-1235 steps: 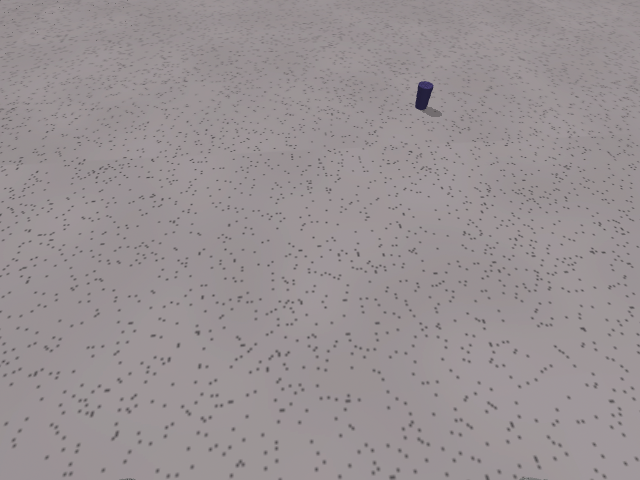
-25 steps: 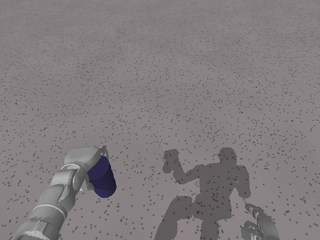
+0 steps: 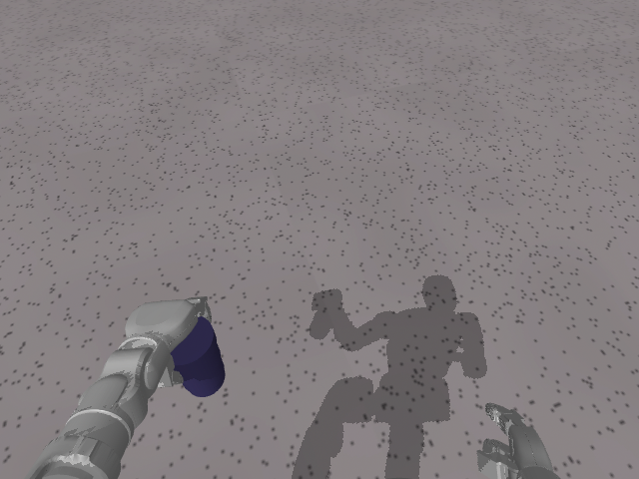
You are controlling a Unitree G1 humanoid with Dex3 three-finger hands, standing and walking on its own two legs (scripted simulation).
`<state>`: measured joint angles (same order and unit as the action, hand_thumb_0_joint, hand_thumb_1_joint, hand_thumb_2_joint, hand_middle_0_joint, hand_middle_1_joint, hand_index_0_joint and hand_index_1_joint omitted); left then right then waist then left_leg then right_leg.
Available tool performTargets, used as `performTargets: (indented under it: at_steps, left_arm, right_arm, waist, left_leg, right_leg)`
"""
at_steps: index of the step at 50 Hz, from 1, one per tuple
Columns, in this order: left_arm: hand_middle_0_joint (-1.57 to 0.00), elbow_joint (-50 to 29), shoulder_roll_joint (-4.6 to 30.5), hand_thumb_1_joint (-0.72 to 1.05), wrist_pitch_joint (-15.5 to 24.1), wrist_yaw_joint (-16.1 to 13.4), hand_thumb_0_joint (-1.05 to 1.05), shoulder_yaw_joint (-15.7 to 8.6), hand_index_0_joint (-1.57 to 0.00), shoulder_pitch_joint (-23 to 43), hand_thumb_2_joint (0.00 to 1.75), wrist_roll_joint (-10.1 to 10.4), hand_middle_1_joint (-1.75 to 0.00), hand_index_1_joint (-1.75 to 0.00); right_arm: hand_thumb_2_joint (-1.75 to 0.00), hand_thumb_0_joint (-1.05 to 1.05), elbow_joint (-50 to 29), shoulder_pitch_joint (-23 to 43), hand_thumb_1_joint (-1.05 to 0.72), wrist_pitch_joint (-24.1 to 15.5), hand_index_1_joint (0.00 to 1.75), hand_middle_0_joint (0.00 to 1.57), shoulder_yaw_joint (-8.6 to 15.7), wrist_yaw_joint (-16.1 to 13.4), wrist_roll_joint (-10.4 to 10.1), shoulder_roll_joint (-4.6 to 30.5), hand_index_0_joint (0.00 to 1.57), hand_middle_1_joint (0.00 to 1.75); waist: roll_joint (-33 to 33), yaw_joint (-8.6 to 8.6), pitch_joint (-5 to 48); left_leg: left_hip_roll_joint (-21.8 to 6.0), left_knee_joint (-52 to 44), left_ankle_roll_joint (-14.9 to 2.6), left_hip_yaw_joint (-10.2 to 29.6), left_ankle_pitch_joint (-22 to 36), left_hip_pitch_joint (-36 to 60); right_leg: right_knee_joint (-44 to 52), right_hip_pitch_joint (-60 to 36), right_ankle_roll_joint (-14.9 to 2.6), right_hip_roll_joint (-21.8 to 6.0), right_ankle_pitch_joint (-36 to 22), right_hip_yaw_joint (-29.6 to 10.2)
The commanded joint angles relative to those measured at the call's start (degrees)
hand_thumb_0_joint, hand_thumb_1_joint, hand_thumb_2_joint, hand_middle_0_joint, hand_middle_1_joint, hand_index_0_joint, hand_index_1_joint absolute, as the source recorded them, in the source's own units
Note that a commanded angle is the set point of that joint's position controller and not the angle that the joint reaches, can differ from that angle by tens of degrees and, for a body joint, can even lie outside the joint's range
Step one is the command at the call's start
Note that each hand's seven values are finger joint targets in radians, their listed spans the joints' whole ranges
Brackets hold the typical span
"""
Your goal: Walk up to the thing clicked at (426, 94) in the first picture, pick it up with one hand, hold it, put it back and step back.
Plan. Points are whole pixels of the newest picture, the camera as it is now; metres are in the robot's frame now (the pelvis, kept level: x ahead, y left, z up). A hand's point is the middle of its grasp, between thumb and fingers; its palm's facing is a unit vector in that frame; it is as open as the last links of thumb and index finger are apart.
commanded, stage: crouch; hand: left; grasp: from above
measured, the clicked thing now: (196, 360) +0.30 +0.21 -0.13
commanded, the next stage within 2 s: lower in 1.66 s
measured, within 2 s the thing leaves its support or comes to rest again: neither
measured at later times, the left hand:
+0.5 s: hand (204, 369) +0.34 +0.25 -0.31, palm faces -0.43 +0.02 -0.90, open 10.8 cm
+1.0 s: hand (216, 386) +0.36 +0.27 -0.48, palm faces -0.45 -0.03 -0.89, open 10.8 cm
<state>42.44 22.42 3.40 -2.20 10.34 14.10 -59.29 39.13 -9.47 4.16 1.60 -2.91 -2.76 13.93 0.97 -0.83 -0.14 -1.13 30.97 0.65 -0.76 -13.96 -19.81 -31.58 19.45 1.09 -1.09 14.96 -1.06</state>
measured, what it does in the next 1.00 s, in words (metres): lowers itself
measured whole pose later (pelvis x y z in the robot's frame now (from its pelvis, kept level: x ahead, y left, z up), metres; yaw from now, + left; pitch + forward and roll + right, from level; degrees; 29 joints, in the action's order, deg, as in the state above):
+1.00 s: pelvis -0.06 +0.01 -0.31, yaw -3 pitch +38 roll -6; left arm 70.3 31.8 8.2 -22.6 -3.2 41.8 -70.2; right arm 42.9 -8.3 -4.0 2.0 3.7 5.8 14.3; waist 0.8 -9.0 10.2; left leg -0.6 115.3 0.3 5.2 -38.3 -114.9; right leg -112.3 110.8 2.4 -0.1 39.3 1.8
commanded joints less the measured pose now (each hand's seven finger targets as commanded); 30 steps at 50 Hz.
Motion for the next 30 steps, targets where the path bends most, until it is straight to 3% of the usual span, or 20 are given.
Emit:
performTargets:
  at_steps: [1, 6, 9, 10, 14, 17, 24, 26, 28, 30]
  left_arm:
    - [-0.65, -4.45, 11.69, 0.28, 1.02, -9.12, 0.00, -5.51, -0.69, 24.36, 0.94, -2.76, -1.00, -0.97]
    - [-0.67, 2.27, 11.63, 0.30, 2.32, -15.74, 0.00, -6.08, -0.71, 28.94, 0.97, -6.45, -1.01, -0.98]
    - [-0.67, 7.12, 11.23, 0.32, 2.46, -18.59, 0.00, -5.88, -0.72, 32.14, 0.93, -7.95, -1.03, -0.98]
    - [-0.67, 8.70, 11.83, 0.32, 2.21, -19.28, 0.00, -6.31, -0.72, 32.00, 0.90, -8.55, -1.02, -0.97]
    - [-0.69, 12.49, 13.74, 0.38, 0.87, -21.51, 0.00, -8.26, -0.75, 35.52, 0.90, -7.52, -1.04, -0.98]
    - [-0.71, 13.98, 13.05, 0.39, 0.14, -21.85, 0.00, -8.18, -0.76, 36.77, 0.91, -6.76, -1.02, -0.97]
    - [-0.70, 15.48, 18.89, 0.36, -0.29, -21.37, 0.00, -11.75, -0.74, 41.45, 0.95, -7.41, -1.03, -0.98]
    - [-0.70, 16.00, 21.05, 0.35, 0.19, -21.25, 0.00, -13.37, -0.74, 41.58, 0.95, -7.58, -1.01, -0.97]
    - [-0.72, 17.47, 19.34, 0.38, 0.80, -20.81, 0.00, -12.45, -0.76, 41.59, 0.97, -7.28, -1.03, -0.99]
    - [-0.74, 16.44, 20.29, 0.41, 1.84, -20.60, 0.00, -12.76, -0.78, 43.87, 0.98, -7.46, -1.03, -0.99]
  right_arm:
    - [-0.90, 0.00, -4.22, -0.24, -0.89, -1.94, 0.30, 0.20, 3.48, 0.19, 1.10, 8.42, 0.20, 0.30]
    - [-0.90, 0.00, -2.54, -4.39, -0.90, -2.61, 0.30, 0.20, 4.93, 1.52, 2.49, 9.11, 0.20, 0.30]
    - [-0.90, 0.00, -2.15, -6.02, -0.90, -3.19, 0.30, 0.20, 5.45, 2.05, 3.14, 10.12, 0.20, 0.30]
    - [-0.90, 0.00, -2.21, -6.56, -0.90, -3.32, 0.30, 0.20, 5.45, 2.07, 3.29, 10.25, 0.20, 0.30]
    - [-0.90, 0.00, -1.40, -7.51, -0.89, -4.50, 0.30, 0.20, 5.81, 1.82, 4.05, 10.66, 0.20, 0.30]
    - [-0.89, 0.00, -0.97, -8.35, -0.89, -5.42, 0.30, 0.20, 6.33, 1.45, 4.35, 10.86, 0.20, 0.30]
    - [-0.90, 0.00, -0.11, -8.84, -0.89, -6.62, 0.30, 0.20, 6.13, 1.19, 5.48, 11.48, 0.20, 0.30]
    - [-0.90, 0.00, -0.37, -8.78, -0.90, -6.89, 0.30, 0.20, 5.99, 1.32, 5.59, 11.48, 0.20, 0.30]
    - [-0.90, 0.00, -0.18, -8.96, -0.89, -7.24, 0.30, 0.20, 5.75, 1.64, 5.77, 11.35, 0.20, 0.30]
    - [-0.90, 0.00, -0.01, -9.25, -0.89, -7.63, 0.30, 0.20, 5.69, 1.98, 5.92, 11.42, 0.20, 0.30]
  waist:
    - [-1.12, -2.41, 15.12]
    - [1.68, -3.21, 23.69]
    - [3.43, -4.61, 26.94]
    - [3.94, -4.25, 28.31]
    - [5.99, -3.92, 32.58]
    - [6.97, -4.41, 36.94]
    - [6.55, -5.97, 41.34]
    - [6.64, -5.70, 42.05]
    - [6.13, -6.55, 41.86]
    - [6.95, -7.01, 43.61]
  left_leg:
    - [2.27, 4.81, -0.79, -0.78, 7.24, 1.47]
    - [1.76, 19.46, -0.35, -0.60, 5.18, -10.63]
    - [1.26, 26.34, -0.56, -0.05, 2.91, -17.30]
    - [1.40, 28.22, -0.69, 0.01, 2.17, -19.86]
    - [1.10, 34.56, -0.62, 1.15, -0.82, -28.21]
    - [0.72, 39.31, -0.68, 2.29, -3.60, -33.28]
    - [0.80, 49.07, -0.84, 3.48, -11.24, -46.89]
    - [1.28, 51.04, -0.93, 3.23, -14.89, -50.42]
    - [1.38, 53.43, -1.18, 3.31, -17.37, -53.30]
    - [1.59, 55.60, -1.25, 3.24, -19.14, -55.30]
  right_leg:
    - [-1.64, 6.87, -1.40, 1.78, -7.23, 1.04]
    - [-14.91, 19.84, -1.96, 2.03, -5.31, 1.03]
    - [-22.00, 28.74, -2.30, 2.30, -2.62, 1.74]
    - [-24.05, 30.97, -2.41, 2.41, -1.78, 1.93]
    - [-32.45, 39.70, -3.04, 2.79, 1.68, 3.04]
    - [-38.60, 46.08, -3.39, 2.83, 3.95, 3.64]
    - [-49.03, 56.19, -3.24, 2.34, 9.63, 4.05]
    - [-50.91, 58.27, -3.27, 2.29, 12.81, 3.98]
    - [-52.78, 61.53, -3.34, 2.22, 15.12, 4.20]
    - [-54.54, 63.51, -3.40, 2.27, 16.83, 4.26]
